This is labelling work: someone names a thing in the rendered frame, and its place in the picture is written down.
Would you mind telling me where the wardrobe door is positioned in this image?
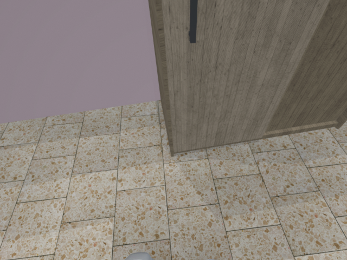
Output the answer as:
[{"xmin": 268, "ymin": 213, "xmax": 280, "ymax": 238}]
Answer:
[
  {"xmin": 265, "ymin": 0, "xmax": 347, "ymax": 132},
  {"xmin": 162, "ymin": 0, "xmax": 330, "ymax": 152}
]

